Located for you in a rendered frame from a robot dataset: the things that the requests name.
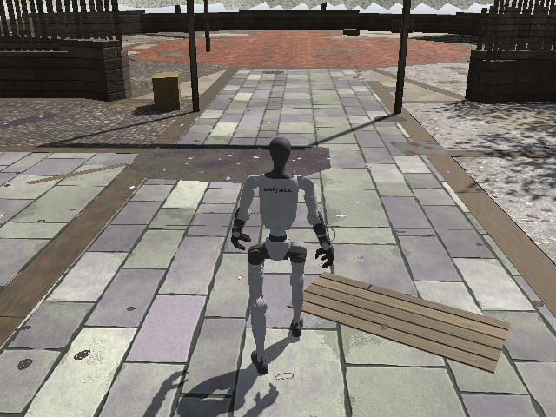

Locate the left robot forearm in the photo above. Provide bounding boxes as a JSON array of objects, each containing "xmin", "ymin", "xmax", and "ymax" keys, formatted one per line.
[{"xmin": 232, "ymin": 207, "xmax": 246, "ymax": 237}]

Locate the left robot shin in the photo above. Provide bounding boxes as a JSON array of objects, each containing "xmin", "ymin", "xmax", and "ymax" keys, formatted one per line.
[{"xmin": 250, "ymin": 301, "xmax": 266, "ymax": 362}]

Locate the left robot upper arm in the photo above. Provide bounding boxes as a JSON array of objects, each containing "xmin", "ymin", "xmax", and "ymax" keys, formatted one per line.
[{"xmin": 237, "ymin": 175, "xmax": 261, "ymax": 221}]

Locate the robot left hand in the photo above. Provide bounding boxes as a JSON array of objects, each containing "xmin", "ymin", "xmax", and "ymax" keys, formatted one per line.
[{"xmin": 231, "ymin": 233, "xmax": 251, "ymax": 250}]

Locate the right robot forearm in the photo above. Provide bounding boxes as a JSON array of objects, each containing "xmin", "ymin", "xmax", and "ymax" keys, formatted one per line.
[{"xmin": 313, "ymin": 211, "xmax": 332, "ymax": 250}]

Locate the robot right hand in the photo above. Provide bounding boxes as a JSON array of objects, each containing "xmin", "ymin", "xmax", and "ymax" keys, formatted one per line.
[{"xmin": 315, "ymin": 246, "xmax": 334, "ymax": 268}]

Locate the right robot upper arm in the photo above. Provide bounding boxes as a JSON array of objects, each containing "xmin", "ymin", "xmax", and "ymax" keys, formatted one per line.
[{"xmin": 297, "ymin": 175, "xmax": 321, "ymax": 225}]

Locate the robot head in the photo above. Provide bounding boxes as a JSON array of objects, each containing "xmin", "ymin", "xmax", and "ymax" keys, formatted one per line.
[{"xmin": 264, "ymin": 137, "xmax": 294, "ymax": 179}]

